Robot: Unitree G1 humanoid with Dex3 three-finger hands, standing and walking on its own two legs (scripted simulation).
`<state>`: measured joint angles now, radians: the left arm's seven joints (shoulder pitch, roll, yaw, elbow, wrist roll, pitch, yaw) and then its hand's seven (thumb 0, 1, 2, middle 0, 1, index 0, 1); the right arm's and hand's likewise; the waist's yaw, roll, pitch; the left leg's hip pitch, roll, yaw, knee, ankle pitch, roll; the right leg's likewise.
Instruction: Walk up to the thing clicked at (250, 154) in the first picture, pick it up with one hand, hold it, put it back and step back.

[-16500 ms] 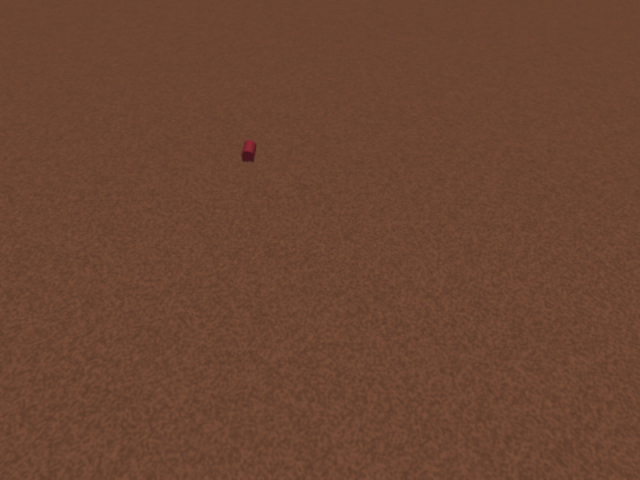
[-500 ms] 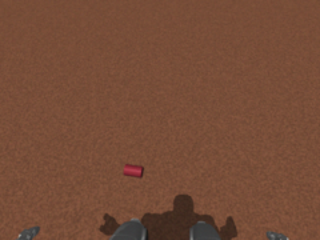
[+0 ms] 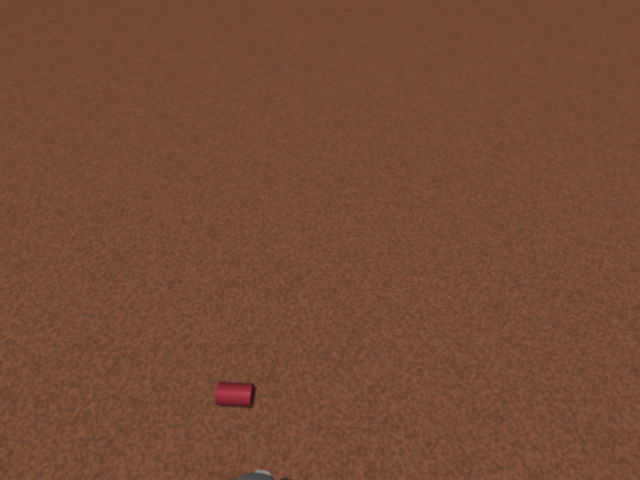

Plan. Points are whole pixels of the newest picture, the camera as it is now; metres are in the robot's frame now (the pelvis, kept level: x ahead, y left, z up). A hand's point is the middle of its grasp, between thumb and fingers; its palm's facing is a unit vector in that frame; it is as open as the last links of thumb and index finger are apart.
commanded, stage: walk up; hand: left
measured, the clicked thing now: (235, 394) +0.52 +0.28 -0.72
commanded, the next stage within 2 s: stand in 1.70 s
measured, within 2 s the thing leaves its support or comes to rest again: neither
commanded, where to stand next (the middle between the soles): +0.14 +0.02 m, yaw +2 degrees
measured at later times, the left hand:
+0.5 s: hand out of the picture +0.09 +0.33 -0.16, palm faces +0.05 -0.95 -0.32, open 7.4 cm
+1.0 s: hand out of the picture +0.05 +0.29 -0.12, palm faces +0.07 -0.90 -0.43, open 7.4 cm
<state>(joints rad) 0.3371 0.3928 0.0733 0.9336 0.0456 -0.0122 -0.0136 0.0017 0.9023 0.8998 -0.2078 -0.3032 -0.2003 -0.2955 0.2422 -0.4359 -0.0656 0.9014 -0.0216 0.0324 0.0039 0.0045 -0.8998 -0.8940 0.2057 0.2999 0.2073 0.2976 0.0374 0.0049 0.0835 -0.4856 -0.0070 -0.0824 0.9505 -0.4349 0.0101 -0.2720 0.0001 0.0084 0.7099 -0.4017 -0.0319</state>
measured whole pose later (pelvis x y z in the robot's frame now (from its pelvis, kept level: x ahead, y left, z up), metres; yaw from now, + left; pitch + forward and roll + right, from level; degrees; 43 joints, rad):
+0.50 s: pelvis +0.04 +0.06 +0.01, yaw +4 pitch -4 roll +0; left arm 0.25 0.44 0.07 0.87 0.01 0.06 -0.02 0.00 0.90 0.90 -0.20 -0.30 -0.20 -0.30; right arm 0.27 -0.35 -0.03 0.88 0.00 -0.09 -0.03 0.00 -0.90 -0.89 0.21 0.30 0.21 0.30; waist 0.01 -0.11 0.12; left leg -0.30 0.00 0.02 0.62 -0.25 0.02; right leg -0.43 -0.01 0.11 1.09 -0.46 -0.02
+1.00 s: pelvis +0.00 +0.01 +0.00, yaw +3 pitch -3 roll +1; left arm 0.23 0.36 0.07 0.89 0.04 0.00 -0.02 0.00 0.90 0.90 -0.21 -0.30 -0.20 -0.30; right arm 0.24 -0.39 -0.03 0.95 -0.01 0.00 0.01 0.00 -0.90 -0.89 0.21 0.30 0.21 0.30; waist 0.04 0.05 0.09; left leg -0.41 -0.04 -0.03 0.99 -0.48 0.02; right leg -0.31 -0.03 0.00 0.69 -0.35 -0.03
